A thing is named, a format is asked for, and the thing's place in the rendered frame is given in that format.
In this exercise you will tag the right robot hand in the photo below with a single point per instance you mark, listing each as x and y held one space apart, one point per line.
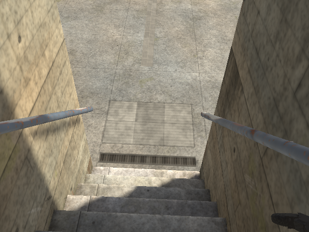
299 221

